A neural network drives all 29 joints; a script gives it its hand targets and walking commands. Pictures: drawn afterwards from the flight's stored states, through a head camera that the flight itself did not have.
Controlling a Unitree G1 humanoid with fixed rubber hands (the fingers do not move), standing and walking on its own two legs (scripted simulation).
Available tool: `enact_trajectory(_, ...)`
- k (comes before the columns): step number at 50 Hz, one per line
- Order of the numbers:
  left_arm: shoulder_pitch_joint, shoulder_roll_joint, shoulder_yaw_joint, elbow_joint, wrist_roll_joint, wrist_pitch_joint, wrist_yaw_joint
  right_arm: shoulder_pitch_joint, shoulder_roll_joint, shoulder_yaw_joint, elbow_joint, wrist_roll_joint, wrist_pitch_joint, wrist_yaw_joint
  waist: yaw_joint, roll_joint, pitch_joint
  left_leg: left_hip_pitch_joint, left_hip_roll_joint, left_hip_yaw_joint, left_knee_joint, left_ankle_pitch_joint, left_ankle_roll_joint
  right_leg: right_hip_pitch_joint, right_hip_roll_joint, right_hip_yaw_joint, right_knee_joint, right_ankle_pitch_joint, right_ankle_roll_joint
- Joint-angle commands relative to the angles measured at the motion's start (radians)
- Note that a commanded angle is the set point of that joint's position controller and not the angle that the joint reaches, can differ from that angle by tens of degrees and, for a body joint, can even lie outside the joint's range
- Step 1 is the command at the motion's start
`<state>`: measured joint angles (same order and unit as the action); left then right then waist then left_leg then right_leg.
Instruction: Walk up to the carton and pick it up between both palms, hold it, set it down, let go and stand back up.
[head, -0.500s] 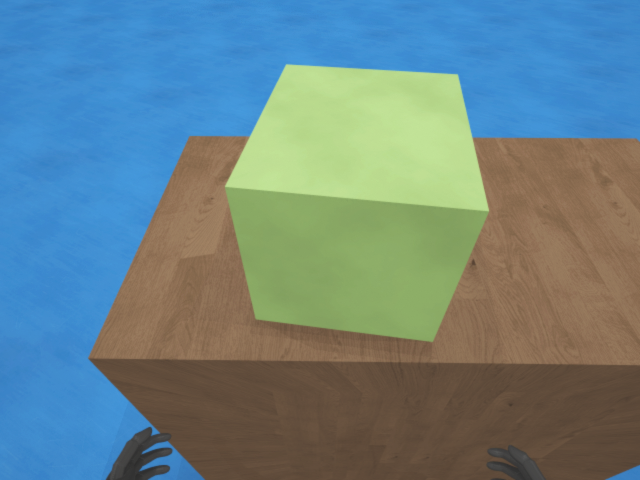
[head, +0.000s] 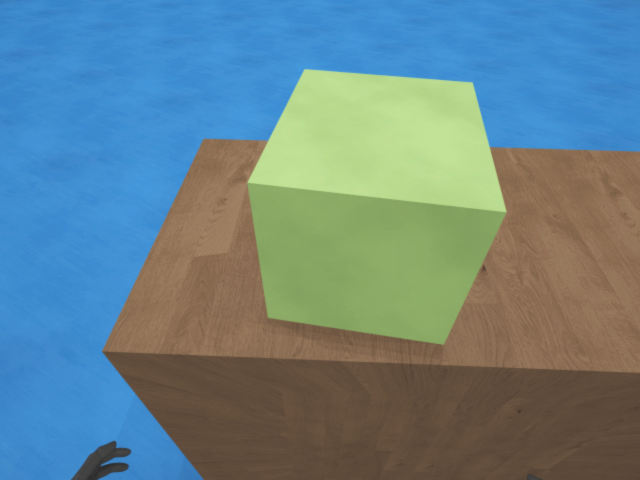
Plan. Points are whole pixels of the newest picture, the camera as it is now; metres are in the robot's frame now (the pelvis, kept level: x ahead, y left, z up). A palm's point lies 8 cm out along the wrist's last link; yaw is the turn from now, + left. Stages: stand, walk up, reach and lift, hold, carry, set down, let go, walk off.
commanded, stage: stand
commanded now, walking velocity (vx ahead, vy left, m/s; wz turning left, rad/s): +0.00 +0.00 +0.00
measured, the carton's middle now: (370, 199) +0.49 -0.04 +0.12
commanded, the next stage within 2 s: none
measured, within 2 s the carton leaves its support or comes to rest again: neither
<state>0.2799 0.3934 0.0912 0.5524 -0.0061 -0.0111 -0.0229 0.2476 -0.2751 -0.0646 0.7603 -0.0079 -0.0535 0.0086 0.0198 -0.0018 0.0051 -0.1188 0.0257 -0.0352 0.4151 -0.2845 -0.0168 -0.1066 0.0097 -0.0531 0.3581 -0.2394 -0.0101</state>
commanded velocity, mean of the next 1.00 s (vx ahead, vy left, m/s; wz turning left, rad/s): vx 0.00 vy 0.00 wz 0.00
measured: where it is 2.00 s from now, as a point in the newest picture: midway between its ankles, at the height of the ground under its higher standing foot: outside the picture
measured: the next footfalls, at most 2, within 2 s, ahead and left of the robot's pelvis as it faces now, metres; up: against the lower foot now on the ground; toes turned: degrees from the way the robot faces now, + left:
none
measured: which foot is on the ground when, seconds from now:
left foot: down 0.00-1.00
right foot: down 0.00-1.00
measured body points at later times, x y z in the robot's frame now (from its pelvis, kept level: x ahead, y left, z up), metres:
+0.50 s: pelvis +0.00 +0.00 +0.00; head +0.00 +0.01 +0.45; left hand +0.12 +0.32 -0.08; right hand +0.11 -0.28 -0.10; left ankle -0.04 +0.13 -0.74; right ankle -0.03 -0.11 -0.74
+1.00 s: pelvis +0.00 +0.00 +0.00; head -0.01 +0.01 +0.45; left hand +0.10 +0.32 -0.09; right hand +0.10 -0.28 -0.11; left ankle -0.04 +0.13 -0.74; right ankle -0.03 -0.11 -0.74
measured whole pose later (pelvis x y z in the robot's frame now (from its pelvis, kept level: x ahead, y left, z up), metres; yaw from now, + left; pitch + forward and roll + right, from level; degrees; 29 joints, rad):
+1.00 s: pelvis +0.00 +0.00 +0.00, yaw +0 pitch -1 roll -1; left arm 0.28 0.39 0.09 0.71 -0.01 -0.03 0.00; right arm 0.25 -0.28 -0.07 0.82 -0.01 -0.04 0.01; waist 0.01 0.00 0.01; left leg -0.12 0.02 -0.04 0.42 -0.28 -0.01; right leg -0.11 0.01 -0.05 0.36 -0.24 -0.01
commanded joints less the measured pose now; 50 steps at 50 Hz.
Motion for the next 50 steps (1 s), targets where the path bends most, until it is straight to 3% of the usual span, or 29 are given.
enact_trajectory(1,-0.043,0.169,0.024,0.008,0.044,-0.029,0.013,-0.070,-0.262,-0.047,-0.064,-0.038,0.008,0.003,-0.007,0.043,0.034,-0.059,0.068,-0.057,-0.034,0.269,0.044,-0.021,-0.114,0.108,0.013,0.221,-0.026)
enact_trajectory(2,-0.046,0.171,0.022,0.015,0.045,-0.029,0.016,-0.073,-0.271,-0.049,-0.059,-0.038,0.011,0.002,-0.015,0.065,0.034,-0.047,0.070,-0.058,-0.031,0.292,0.045,-0.028,-0.116,0.107,0.021,0.230,-0.029)
enact_trajectory(4,-0.038,0.171,0.019,0.028,0.039,-0.031,0.016,-0.070,-0.266,-0.047,-0.057,-0.033,0.012,0.003,-0.008,0.050,0.028,-0.048,0.072,-0.065,-0.029,0.307,0.050,-0.013,-0.116,0.098,0.020,0.234,-0.024)
enact_trajectory(5,-0.034,0.170,0.017,0.032,0.039,-0.032,0.017,-0.073,-0.279,-0.052,-0.053,-0.032,0.009,0.001,-0.006,0.082,0.034,-0.046,0.073,-0.063,-0.026,0.322,0.048,-0.019,-0.119,0.104,0.016,0.240,-0.029)
enact_trajectory(6,-0.041,0.177,0.018,0.041,0.042,-0.031,0.018,-0.074,-0.279,-0.053,-0.056,-0.036,0.012,0.000,-0.011,0.041,0.028,-0.045,0.074,-0.066,-0.030,0.325,0.050,-0.014,-0.119,0.094,0.025,0.247,-0.031)
enact_trajectory(10,-0.043,0.176,0.018,0.052,0.041,-0.032,0.017,-0.096,-0.268,-0.051,-0.056,-0.033,0.015,-0.003,0.000,0.062,0.004,-0.044,0.072,-0.059,-0.025,0.322,0.053,0.013,-0.126,0.100,0.028,0.264,-0.031)
enact_trajectory(14,-0.037,0.180,0.010,0.072,0.039,-0.034,0.024,-0.069,-0.267,-0.049,-0.051,-0.023,0.014,-0.003,-0.012,0.084,0.042,-0.054,0.078,-0.067,-0.036,0.319,0.052,-0.006,-0.130,0.108,0.022,0.257,-0.036)
enact_trajectory(23,-0.048,0.176,0.007,0.102,0.036,-0.040,0.025,-0.095,-0.259,-0.043,-0.031,-0.023,0.016,-0.007,-0.005,0.063,0.033,-0.036,0.077,-0.066,-0.039,0.334,0.044,-0.003,-0.126,0.099,0.018,0.273,-0.032)
enact_trajectory(28,-0.054,0.178,0.006,0.119,0.036,-0.038,0.027,-0.100,-0.271,-0.049,-0.020,-0.021,0.017,-0.012,-0.007,0.092,0.053,-0.052,0.078,-0.065,-0.047,0.325,0.044,-0.008,-0.127,0.104,0.016,0.284,-0.037)
enact_trajectory(32,-0.059,0.183,0.005,0.125,0.036,-0.036,0.027,-0.098,-0.270,-0.044,-0.017,-0.019,0.015,-0.009,-0.006,0.077,0.055,-0.058,0.082,-0.070,-0.053,0.291,0.044,-0.009,-0.127,0.103,0.016,0.253,-0.040)
enact_trajectory(33,-0.045,0.178,0.007,0.130,0.035,-0.036,0.030,-0.093,-0.275,-0.051,-0.015,-0.022,0.013,-0.008,-0.005,0.101,0.034,-0.044,0.082,-0.068,-0.049,0.292,0.044,0.003,-0.133,0.111,0.012,0.257,-0.043)
enact_trajectory(38,-0.051,0.181,0.002,0.147,0.035,-0.039,0.026,-0.108,-0.255,-0.045,-0.013,-0.021,0.013,-0.012,-0.008,0.075,0.056,-0.058,0.080,-0.068,-0.058,0.306,0.041,-0.004,-0.131,0.103,0.013,0.272,-0.044)
enact_trajectory(39,-0.043,0.178,0.003,0.151,0.031,-0.037,0.026,-0.100,-0.267,-0.047,-0.006,-0.019,0.013,-0.013,-0.007,0.106,0.057,-0.050,0.080,-0.066,-0.057,0.319,0.043,-0.001,-0.137,0.115,0.012,0.275,-0.046)
enact_trajectory(44,-0.060,0.175,0.001,0.156,0.035,-0.038,0.029,-0.092,-0.264,-0.046,0.003,-0.018,0.015,-0.011,-0.014,0.072,0.043,-0.036,0.081,-0.067,-0.050,0.334,0.036,0.001,-0.130,0.099,0.016,0.290,-0.044)
enact_trajectory(45,-0.056,0.173,0.000,0.162,0.028,-0.039,0.028,-0.108,-0.269,-0.046,0.003,-0.016,0.016,-0.011,-0.008,0.115,0.046,-0.037,0.082,-0.070,-0.052,0.330,0.039,-0.001,-0.137,0.113,0.015,0.287,-0.044)
enact_trajectory(47,-0.050,0.181,0.001,0.173,0.031,-0.038,0.029,-0.113,-0.268,-0.047,0.003,-0.019,0.020,-0.013,-0.009,0.121,0.045,-0.044,0.081,-0.065,-0.051,0.319,0.040,-0.002,-0.139,0.106,0.010,0.287,-0.048)
enact_trajectory(48,-0.059,0.182,0.000,0.172,0.029,-0.037,0.029,-0.111,-0.261,-0.046,0.000,-0.015,0.019,-0.012,-0.010,0.090,0.051,-0.052,0.081,-0.069,-0.055,0.307,0.039,0.008,-0.135,0.105,0.009,0.279,-0.046)
enact_trajectory(50,-0.056,0.174,0.001,0.168,0.031,-0.033,0.028,-0.109,-0.265,-0.046,0.007,-0.022,0.017,-0.016,-0.001,0.097,0.065,-0.061,0.080,-0.069,-0.060,0.294,0.043,-0.003,-0.137,0.113,0.002,0.263,-0.046)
